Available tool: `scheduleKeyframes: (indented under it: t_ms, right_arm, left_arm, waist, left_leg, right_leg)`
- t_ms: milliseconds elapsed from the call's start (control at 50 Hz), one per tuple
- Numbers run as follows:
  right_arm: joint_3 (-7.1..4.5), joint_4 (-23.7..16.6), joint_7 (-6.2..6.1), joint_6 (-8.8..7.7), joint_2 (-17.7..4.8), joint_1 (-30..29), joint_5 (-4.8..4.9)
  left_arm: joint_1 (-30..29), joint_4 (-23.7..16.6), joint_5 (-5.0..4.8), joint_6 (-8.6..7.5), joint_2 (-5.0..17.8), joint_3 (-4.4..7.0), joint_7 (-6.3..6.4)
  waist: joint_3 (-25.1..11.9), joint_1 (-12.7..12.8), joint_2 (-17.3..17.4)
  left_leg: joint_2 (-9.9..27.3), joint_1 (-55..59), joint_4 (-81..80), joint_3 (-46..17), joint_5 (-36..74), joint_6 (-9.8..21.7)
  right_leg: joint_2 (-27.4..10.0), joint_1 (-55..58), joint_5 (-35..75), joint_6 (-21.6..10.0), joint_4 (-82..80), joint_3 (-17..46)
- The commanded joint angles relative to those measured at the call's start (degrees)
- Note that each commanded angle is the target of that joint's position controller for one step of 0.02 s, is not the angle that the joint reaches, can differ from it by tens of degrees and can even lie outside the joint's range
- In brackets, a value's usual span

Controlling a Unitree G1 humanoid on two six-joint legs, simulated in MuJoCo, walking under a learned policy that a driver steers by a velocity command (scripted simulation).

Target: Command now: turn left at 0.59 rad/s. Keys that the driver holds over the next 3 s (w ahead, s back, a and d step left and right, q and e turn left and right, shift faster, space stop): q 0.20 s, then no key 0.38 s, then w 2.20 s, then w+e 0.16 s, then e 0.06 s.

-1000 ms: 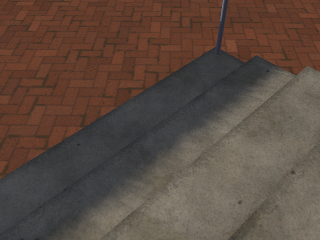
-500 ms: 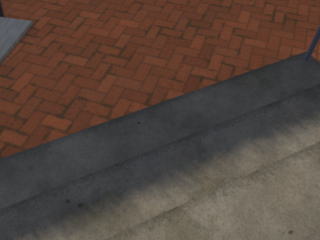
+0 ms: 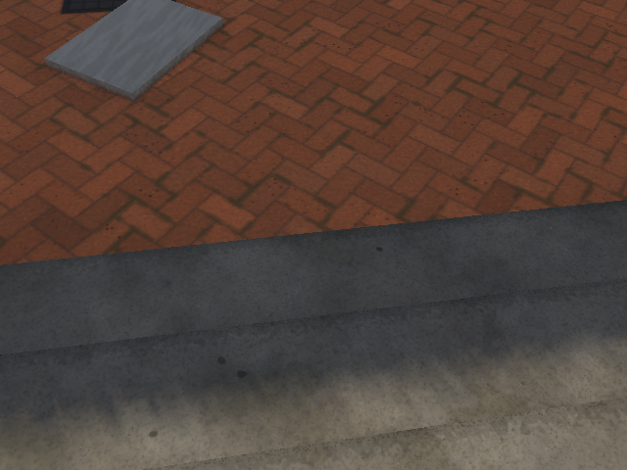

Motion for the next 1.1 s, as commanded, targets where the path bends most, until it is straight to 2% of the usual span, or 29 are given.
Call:
scheduleKeyframes:
  t_ms: [20, 160, 260, 280, 300, 320, 340, 360, 400, 440, 460, 500, 540, 580, 620, 660, 680, 720, 800, 820, 860, 880, 900, 940, 960, 1000, 1020, 1060, 1100]
  right_arm:
    - [-2.20, -4.4, -0.01, -0.30, -10.1, 2.0, 0.13]
    - [-1.49, -6.1, 0.27, 0.82, -10.5, 0.0, 0.44]
    - [-0.01, -6.1, 1.09, 3.41, -9.7, -5.9, 1.32]
    - [0.83, -5.1, 1.26, 3.90, -8.3, -4.6, 1.26]
    - [1.74, -4.2, 0.94, 4.07, -5.5, -0.9, 1.33]
    - [2.01, -5.4, 0.01, 4.26, -3.4, 2.3, 1.32]
    - [-0.08, -6.3, -1.72, 3.83, -9.7, -0.9, -1.27]
    - [-0.47, -5.4, -3.27, 4.09, -10.9, -3.6, -2.22]
    - [0.37, -2.9, -4.51, 4.33, -7.7, -1.0, -2.48]
    - [1.07, -3.3, -2.68, 3.96, -5.2, -0.2, -2.20]
    - [0.83, -3.0, -1.97, 3.81, -6.0, 0.3, -1.22]
    - [1.42, -1.7, -0.31, 4.46, -3.7, 1.3, -1.22]
    - [2.27, -1.5, 1.86, 4.87, -0.9, -0.5, -0.66]
    - [1.90, -1.0, 2.43, 4.77, -2.1, -0.7, 1.03]
    - [0.51, -1.9, 1.03, 4.02, -7.9, -1.6, 0.87]
    - [-0.69, -3.4, -0.46, 3.78, -10.9, -6.2, -0.86]
    - [-0.12, -3.3, -1.02, 3.35, -8.4, -6.8, -0.25]
    - [1.92, -4.6, -1.95, 2.15, -2.6, -9.7, 0.18]
    - [1.89, -2.2, -1.84, -0.43, -2.1, -0.3, -1.47]
    - [1.61, -1.2, -1.87, -1.01, -3.0, 3.0, -1.68]
    - [-0.05, -0.3, -2.47, -1.77, -9.5, 11.5, -1.39]
    - [0.54, 0.6, -2.74, -2.28, -7.5, 14.0, -1.65]
    - [1.22, 1.5, -2.63, -2.31, -5.3, 12.4, -1.79]
    - [2.52, 1.9, -2.59, -1.60, -2.6, 10.0, -1.85]
    - [2.87, 1.9, -2.79, -1.09, -2.0, 8.8, -1.81]
    - [3.23, 2.3, -2.90, -0.59, -1.9, 8.7, -1.43]
    - [3.69, 2.4, -3.06, -0.33, -1.3, 8.6, -2.93]
    - [3.65, 3.1, -2.33, -0.51, -2.4, 8.7, -3.55]
    - [4.26, 8.9, -2.92, -1.49, -1.4, 17.2, -3.23]
  left_arm:
    - [-2.3, -4.4, 0.24, -0.66, 3.8, 0.14, -0.35]
    - [-2.2, -5.0, -0.60, -1.19, 4.2, -1.06, -1.16]
    - [2.5, -4.3, -1.77, -1.51, 3.9, -1.18, -3.52]
    - [2.8, -4.7, -1.82, -1.69, 4.6, -0.79, -3.98]
    - [4.5, -5.1, -1.55, -2.30, 7.6, 0.28, -3.97]
    - [4.1, -6.5, -0.89, -3.40, 14.4, 1.89, -3.88]
    - [3.4, -7.2, 2.16, -3.61, 14.7, 2.94, -3.75]
    - [2.2, -7.0, 1.26, -4.02, 11.3, 2.44, -3.55]
    - [-6.7, -9.2, -1.26, -4.32, 2.4, -0.70, -4.84]
    - [-8.3, -10.0, -1.35, -4.45, 3.8, -0.42, -5.69]
    - [-8.7, -10.3, -1.62, -5.02, 4.4, -0.22, -6.13]
    - [-6.0, -8.8, -2.70, -5.45, 4.2, -0.57, -6.73]
    - [-2.0, -6.5, -4.36, -5.27, 4.2, -1.28, -8.23]
    - [-2.0, -5.0, -5.43, -4.19, 6.3, -1.04, -10.61]
    - [0.4, -4.6, -4.66, -3.62, 5.6, -0.89, -10.61]
    - [1.5, -5.2, -2.02, -3.89, 11.3, 1.61, -7.61]
    - [1.2, -5.3, -1.20, -4.57, 10.4, 1.55, -6.19]
    - [2.0, -4.9, -2.05, -5.74, 6.9, 0.42, -4.15]
    - [-4.7, -5.9, -0.63, -4.35, 7.3, 0.74, -3.48]
    - [-5.4, -6.6, 0.00, -4.31, 5.7, 0.54, -3.39]
    - [-9.0, -8.8, 1.87, -5.33, 2.6, -0.01, -4.41]
    - [-7.8, -7.5, 1.25, -6.28, 2.3, -0.06, -4.42]
    - [-6.1, -6.2, 0.71, -6.36, 2.3, 0.02, -3.94]
    - [-4.8, -5.4, 2.15, -5.76, 1.7, 0.08, -3.79]
    - [-5.2, -5.1, 2.66, -5.32, 0.8, -0.25, -4.42]
    - [-8.3, -5.6, 1.74, -4.78, -0.4, -0.80, -5.85]
    - [-7.8, -5.3, 2.17, -4.83, -1.7, -1.47, -6.78]
    - [-7.2, -5.7, 2.04, -4.96, -0.7, -1.46, -7.91]
    - [-11.0, -6.4, 1.50, -4.60, -0.1, -1.63, -6.90]
  waist:
    - [-3.8, -0.5, 4.4]
    - [-5.0, -2.1, 5.1]
    - [-5.5, 1.7, 2.8]
    - [-6.3, 2.1, 2.1]
    - [-8.2, 1.9, -2.4]
    - [-9.9, -0.7, -11.4]
    - [-5.8, 1.6, -5.8]
    - [-3.9, 2.0, -1.9]
    - [-2.7, -1.8, -5.3]
    - [-3.7, -3.0, -3.8]
    - [-3.8, -3.0, -3.0]
    - [-3.5, -2.5, -2.9]
    - [-2.2, -0.1, -3.9]
    - [-2.1, -2.3, -3.1]
    - [-4.3, -0.4, -3.6]
    - [0.5, 3.5, -4.8]
    - [3.7, 3.6, -6.7]
    - [5.0, 4.3, -7.4]
    - [3.9, -1.8, -4.8]
    - [3.2, -3.1, -1.8]
    - [3.8, -7.4, 10.3]
    - [7.4, -8.1, 5.3]
    - [8.8, -6.2, 3.6]
    - [7.4, -4.3, 2.4]
    - [7.6, -3.9, 2.3]
    - [7.9, -4.6, 2.9]
    - [7.6, -4.1, 3.2]
    - [6.7, -3.5, 3.3]
    - [8.0, -7.1, 1.5]
  left_leg:
    - [16.5, 8.0, -1.1, -18.4, 21.0, 12.3]
    - [15.9, 6.2, -0.3, -26.7, 17.6, 12.7]
    - [13.1, -2.2, 0.5, -27.4, 14.9, 10.7]
    - [11.6, -5.4, 1.5, -26.6, 11.1, 8.6]
    - [7.8, -8.1, 6.5, -22.3, -0.6, 3.3]
    - [-2.3, -19.4, 19.1, -9.6, -21.7, -5.5]
    - [-1.6, -26.8, 29.5, -3.8, -29.6, -9.2]
    - [1.6, -25.8, 37.1, -2.3, -25.5, -10.4]
    - [2.4, -21.5, 45.6, -0.9, -17.1, -13.0]
    - [3.9, -16.3, 51.3, 3.1, -10.8, -14.1]
    - [5.3, -15.7, 49.3, 4.0, -9.1, -14.8]
    - [10.2, -12.9, 36.0, 6.8, -7.2, -16.9]
    - [12.5, -7.1, 22.1, 8.7, -10.3, -18.2]
    - [11.6, 0.4, 9.7, 10.8, 1.4, -16.7]
    - [11.1, -0.1, 7.4, 9.5, -2.0, -12.2]
    - [8.6, -10.2, 8.5, 10.2, -23.3, -5.8]
    - [9.7, -15.5, 8.9, 9.0, -21.4, -4.6]
    - [9.3, -14.4, 11.9, 11.1, -15.7, -4.0]
    - [6.8, 6.3, 5.4, 14.4, -9.4, -0.3]
    - [8.5, 10.0, 3.4, 11.2, -12.2, 1.7]
    - [25.4, 24.0, -9.8, -20.1, -13.5, 14.4]
    - [29.7, 26.1, -12.9, -22.9, -15.0, 15.0]
    - [29.1, 26.1, -12.3, -19.4, -14.4, 13.1]
    - [24.8, 24.1, -12.4, -10.0, -10.2, 10.5]
    - [22.7, 21.0, -12.8, -6.1, -8.9, 9.3]
    - [20.2, 17.2, -15.1, -1.1, -5.2, 8.2]
    - [18.8, 13.1, -12.9, 1.4, -1.6, 7.5]
    - [18.1, 8.8, -11.0, 3.7, 3.4, 8.1]
    - [20.3, 25.4, -5.0, 1.2, 4.0, 8.2]
  right_leg:
    - [-0.3, -4.4, -1.9, -0.2, -3.5, -0.3]
    - [2.0, 1.6, -4.4, -1.4, -12.4, -0.4]
    - [3.1, 17.8, 10.2, -5.6, -31.0, -2.1]
    - [0.9, 23.4, 16.3, -8.7, -33.5, 0.0]
    - [-6.3, 29.3, 29.1, -15.0, -36.0, 6.5]
    - [-20.9, 37.3, 49.2, -30.1, -37.2, 21.5]
    - [-25.1, 34.4, 41.7, -34.0, -40.3, 24.4]
    - [-21.9, 30.0, 32.8, -29.5, -42.2, 20.8]
    - [-12.9, 22.2, 33.2, -22.1, -40.9, 11.2]
    - [-9.9, 15.9, 42.1, -22.1, -38.5, 5.3]
    - [-9.1, 15.7, 41.4, -21.6, -37.7, 3.6]
    - [-6.3, 17.0, 36.9, -18.6, -34.7, 0.8]
    - [-6.6, 16.5, 31.5, -15.6, -30.5, 3.2]
    - [-6.7, 15.4, 28.0, -13.2, -27.6, 7.0]
    - [-6.6, 18.7, 8.1, -12.4, -31.0, 10.8]
    - [-6.7, 20.5, -22.7, -16.8, -36.3, 11.5]
    - [-11.3, 22.3, -27.1, -19.5, -38.4, 16.6]
    - [-16.2, 23.0, -26.0, -23.2, -41.6, 22.1]
    - [-9.6, 12.9, -16.3, -22.2, -37.5, 10.3]
    - [-6.4, 10.5, -12.5, -20.7, -31.0, 6.4]
    - [4.2, -9.8, -11.7, -13.6, -5.1, -1.8]
    - [1.9, -18.0, -13.1, -14.4, 0.3, 4.8]
    - [0.0, -20.1, -10.0, -14.3, 4.9, 5.2]
    - [-1.9, -17.8, -5.2, -14.2, 6.3, 2.1]
    - [-2.8, -15.5, -2.3, -14.1, 4.6, 0.0]
    - [-3.2, -11.1, 5.5, -12.8, -2.5, -3.1]
    - [-3.3, -7.5, 12.3, -12.5, -0.2, -3.0]
    - [-2.5, -4.0, 15.7, -11.7, -1.6, -4.6]
    - [-6.4, -20.9, 32.8, -9.0, -15.6, 2.3]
